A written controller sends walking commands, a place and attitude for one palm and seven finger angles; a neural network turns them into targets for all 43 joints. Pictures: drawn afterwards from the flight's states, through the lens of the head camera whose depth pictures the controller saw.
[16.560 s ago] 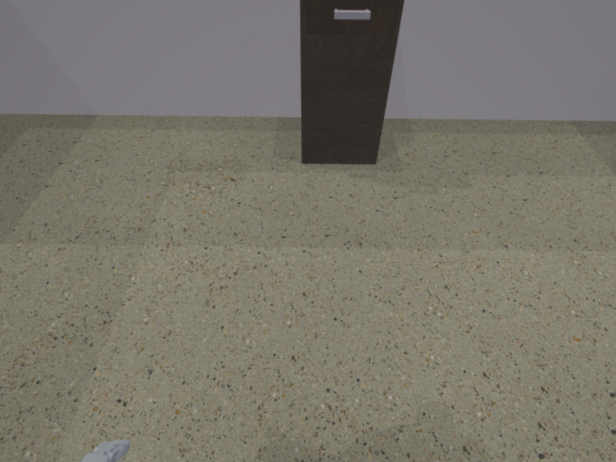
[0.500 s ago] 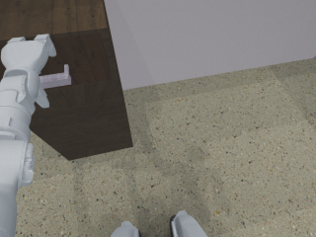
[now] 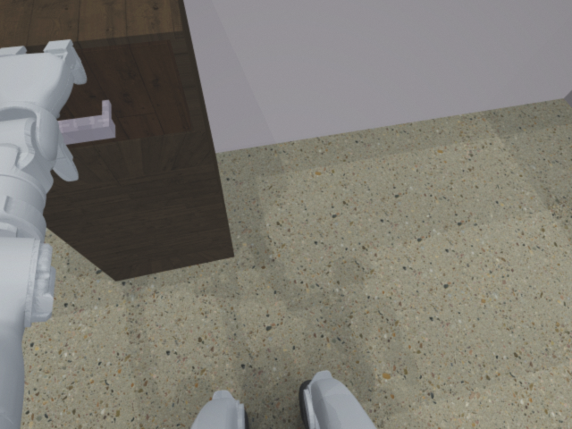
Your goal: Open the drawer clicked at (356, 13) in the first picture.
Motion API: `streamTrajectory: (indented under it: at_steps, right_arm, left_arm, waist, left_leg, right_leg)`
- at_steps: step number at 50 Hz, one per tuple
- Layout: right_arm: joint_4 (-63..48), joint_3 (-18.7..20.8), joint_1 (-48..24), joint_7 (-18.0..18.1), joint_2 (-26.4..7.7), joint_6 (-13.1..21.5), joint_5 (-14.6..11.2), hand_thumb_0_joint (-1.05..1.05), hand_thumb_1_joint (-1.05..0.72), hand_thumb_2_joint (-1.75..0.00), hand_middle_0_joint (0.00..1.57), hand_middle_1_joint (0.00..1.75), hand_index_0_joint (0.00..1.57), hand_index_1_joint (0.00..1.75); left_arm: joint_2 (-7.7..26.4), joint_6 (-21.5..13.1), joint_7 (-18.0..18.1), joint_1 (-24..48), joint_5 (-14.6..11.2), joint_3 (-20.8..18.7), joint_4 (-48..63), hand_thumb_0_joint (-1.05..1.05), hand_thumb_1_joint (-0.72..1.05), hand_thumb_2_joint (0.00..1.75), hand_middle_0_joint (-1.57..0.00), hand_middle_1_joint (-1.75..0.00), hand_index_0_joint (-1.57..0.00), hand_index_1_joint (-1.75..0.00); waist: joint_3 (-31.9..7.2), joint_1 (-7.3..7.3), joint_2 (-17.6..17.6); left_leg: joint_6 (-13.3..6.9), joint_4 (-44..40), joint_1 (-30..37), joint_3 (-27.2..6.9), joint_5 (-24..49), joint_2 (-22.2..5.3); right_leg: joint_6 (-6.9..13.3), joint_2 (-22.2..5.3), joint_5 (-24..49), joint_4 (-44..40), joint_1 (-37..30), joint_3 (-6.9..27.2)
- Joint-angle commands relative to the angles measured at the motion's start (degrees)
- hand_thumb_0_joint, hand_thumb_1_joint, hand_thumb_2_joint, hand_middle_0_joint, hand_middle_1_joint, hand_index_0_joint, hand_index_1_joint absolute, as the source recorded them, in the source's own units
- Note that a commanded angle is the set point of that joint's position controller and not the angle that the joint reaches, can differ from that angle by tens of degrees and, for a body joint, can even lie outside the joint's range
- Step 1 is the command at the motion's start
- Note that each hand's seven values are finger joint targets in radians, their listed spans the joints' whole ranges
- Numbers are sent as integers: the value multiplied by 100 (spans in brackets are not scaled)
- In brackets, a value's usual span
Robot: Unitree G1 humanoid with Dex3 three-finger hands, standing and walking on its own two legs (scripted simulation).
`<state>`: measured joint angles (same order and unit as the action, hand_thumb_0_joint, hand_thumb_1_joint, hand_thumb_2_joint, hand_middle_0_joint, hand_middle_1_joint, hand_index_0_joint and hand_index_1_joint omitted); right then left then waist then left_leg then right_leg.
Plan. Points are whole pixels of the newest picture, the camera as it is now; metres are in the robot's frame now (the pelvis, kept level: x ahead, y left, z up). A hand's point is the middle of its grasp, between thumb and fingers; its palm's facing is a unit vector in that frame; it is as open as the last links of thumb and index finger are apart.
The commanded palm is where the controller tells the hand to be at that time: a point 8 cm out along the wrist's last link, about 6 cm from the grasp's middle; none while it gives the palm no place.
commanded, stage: lower the fingers behind the handle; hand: left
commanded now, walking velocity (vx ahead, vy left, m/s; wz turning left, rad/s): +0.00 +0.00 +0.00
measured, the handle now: (64, 122) +0.58 +0.28 +0.04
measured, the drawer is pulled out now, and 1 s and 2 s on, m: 0.00 0.00 0.00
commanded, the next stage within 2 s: lift the fingers back up to retry in 1.10 s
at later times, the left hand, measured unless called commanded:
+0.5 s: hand (55, 116) +0.54 +0.26 +0.09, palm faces +0.00 +0.03 -1.00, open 13.8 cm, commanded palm +0.55 +0.28 +0.06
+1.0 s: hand (55, 116) +0.54 +0.26 +0.09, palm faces +0.02 +0.04 -1.00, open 13.8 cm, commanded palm +0.54 +0.28 +0.05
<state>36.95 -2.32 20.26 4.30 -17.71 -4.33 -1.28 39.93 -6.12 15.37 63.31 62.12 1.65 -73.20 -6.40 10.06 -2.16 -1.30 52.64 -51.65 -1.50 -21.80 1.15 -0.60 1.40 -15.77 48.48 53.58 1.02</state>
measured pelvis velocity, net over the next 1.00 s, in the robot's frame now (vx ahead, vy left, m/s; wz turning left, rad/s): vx -0.01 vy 0.01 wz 0.01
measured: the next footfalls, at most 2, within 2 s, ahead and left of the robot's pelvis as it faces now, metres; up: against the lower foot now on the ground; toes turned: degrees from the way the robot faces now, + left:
none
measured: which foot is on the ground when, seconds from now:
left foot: down 0.00-1.00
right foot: down 0.00-1.00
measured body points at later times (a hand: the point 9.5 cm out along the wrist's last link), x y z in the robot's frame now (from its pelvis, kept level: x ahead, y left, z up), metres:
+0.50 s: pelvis -0.01 +0.00 -0.02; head +0.12 +0.00 +0.41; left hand +0.53 +0.26 +0.14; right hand +0.01 -0.28 -0.13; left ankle +0.03 +0.11 -0.68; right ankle +0.07 -0.12 -0.68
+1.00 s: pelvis -0.01 +0.01 -0.02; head +0.12 +0.01 +0.41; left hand +0.53 +0.26 +0.14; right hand +0.03 -0.27 -0.14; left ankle +0.03 +0.11 -0.68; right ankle +0.07 -0.12 -0.68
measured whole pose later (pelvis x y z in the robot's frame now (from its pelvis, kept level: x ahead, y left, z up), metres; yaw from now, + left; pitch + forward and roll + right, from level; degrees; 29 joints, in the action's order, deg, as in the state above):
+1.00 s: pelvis -0.01 +0.01 -0.02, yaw +0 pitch +23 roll -1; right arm 35.2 -3.7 16.9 6.6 -16.7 -4.5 -2.8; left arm 41.1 -3.4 10.6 65.5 60.4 5.4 -66.3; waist -7.3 10.1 -2.1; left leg -1.9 59.9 -59.7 -1.4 -23.4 2.1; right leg -1.2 0.6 -17.6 55.7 61.4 1.0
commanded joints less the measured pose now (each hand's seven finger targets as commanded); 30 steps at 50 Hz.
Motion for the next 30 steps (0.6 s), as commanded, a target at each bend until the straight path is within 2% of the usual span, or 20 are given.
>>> streamTrajectory:
  at_steps: [1, 2, 5, 11, 13, 14, 17, 18, 21, 23, 28, 30]
  right_arm:
    - [-336, 337, 837, 151, -975, 112, -24, 0, -90, -90, 20, 30, 20, 30]
    - [-336, 339, 832, 153, -983, 107, -22, 0, -90, -90, 20, 30, 20, 30]
    - [-396, 310, 775, 203, -979, 126, -55, 0, -90, -90, 20, 30, 20, 30]
    - [-417, 311, 753, 242, -982, 174, -62, 0, -90, -90, 20, 30, 20, 30]
    - [-431, 309, 749, 260, -980, 189, -70, 0, -90, -90, 20, 30, 20, 30]
    - [-432, 292, 734, 266, -993, 179, -74, 0, -90, -90, 20, 30, 20, 30]
    - [-435, 307, 702, 289, -980, 198, -88, 0, -90, -90, 20, 30, 20, 30]
    - [-439, 283, 686, 300, -978, 196, -91, 0, -90, -90, 20, 30, 20, 30]
    - [-443, 289, 639, 309, -962, 203, -111, 0, -90, -90, 20, 30, 20, 30]
    - [-430, 279, 632, 331, -975, 200, -114, 0, -90, -90, 20, 30, 20, 30]
    - [-423, 281, 558, 351, -952, 224, -138, 0, -90, -90, 20, 30, 20, 30]
    - [-425, 270, 539, 355, -956, 200, -132, 0, -90, -90, 20, 30, 20, 30]
  left_arm:
    - [1745, 446, -276, 1660, 103, -102, 26, 0, -50, 30, -30, -120, -30, -120]
    - [1752, 437, -305, 1621, 90, -127, 49, 0, -50, 30, -30, -120, -30, -120]
    - [1710, 434, -378, 1585, 107, -7, 27, 0, -50, 30, -30, -120, -30, -120]
    - [1600, 378, -461, 1567, 99, 71, 118, 0, -50, 30, -30, -120, -30, -120]
    - [1593, 361, -490, 1592, 70, 94, 149, 0, -50, 30, -30, -120, -30, -120]
    - [1693, 378, -501, 1498, 75, 26, 107, 0, -50, 30, -30, -120, -30, -120]
    - [1583, 373, -560, 1595, 54, 134, 236, 0, -50, 30, -30, -120, -30, -120]
    - [1655, 380, -575, 1523, 43, 101, 184, 0, -50, 30, -30, -120, -30, -120]
    - [1464, 414, -620, 1536, 25, 238, 269, 0, -50, 30, -30, -120, -30, -120]
    - [1552, 400, -649, 1487, 20, 178, 256, 0, -50, 30, -30, -120, -30, -120]
    - [1324, 422, -725, 1491, -33, 338, 391, 0, -50, 30, -30, -120, -30, -120]
    - [1374, 461, -731, 1409, -22, 279, 351, 0, -50, 30, -30, -120, -30, -120]
  waist:
    - [-1493, 183, 306]
    - [-1552, 150, 282]
    - [-1412, 207, 360]
    - [-1440, 249, 259]
    - [-1499, 276, 332]
    - [-1502, 243, 386]
    - [-1596, 274, 387]
    - [-1573, 253, 334]
    - [-1508, 279, 314]
    - [-1557, 277, 387]
    - [-1523, 284, 269]
    - [-1557, 257, 352]
  left_leg:
    - [-191, -834, 201, 229, -736, 106]
    - [-195, -796, 203, 232, -679, 120]
    - [-197, -790, 70, 229, -869, 118]
    - [-214, -695, 36, 207, -966, 109]
    - [-231, -652, -12, 204, -982, 111]
    - [-231, -639, -41, 192, -997, 116]
    - [-240, -601, -58, 191, -1007, 118]
    - [-237, -584, -99, 198, -1017, 121]
    - [-237, -582, -95, 170, -1080, 121]
    - [-247, -542, -113, 151, -1051, 112]
    - [-246, -526, -97, 117, -1098, 110]
    - [-241, -487, -128, 98, -1006, 113]
  right_leg:
    - [97, 29, -936, -896, -1361, -37]
    - [117, 46, -890, -872, -1357, -36]
    - [92, 35, -1103, -860, -1232, -44]
    - [103, 39, -1189, -738, -969, -74]
    - [94, 39, -1212, -716, -962, -54]
    - [99, 40, -1252, -694, -960, -63]
    - [110, 47, -1252, -649, -918, -65]
    - [99, 32, -1277, -626, -920, -59]
    - [109, 47, -1333, -590, -764, -98]
    - [111, 40, -1294, -536, -747, -103]
    - [131, 47, -1315, -437, -546, -145]
    - [140, 47, -1245, -395, -578, -157]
